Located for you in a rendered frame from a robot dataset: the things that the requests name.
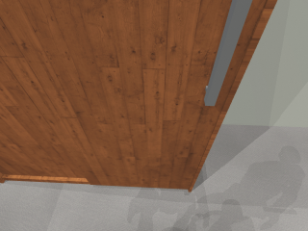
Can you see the wardrobe door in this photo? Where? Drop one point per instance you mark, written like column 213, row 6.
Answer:
column 121, row 83
column 27, row 145

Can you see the handle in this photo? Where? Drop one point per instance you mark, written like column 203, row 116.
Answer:
column 232, row 30

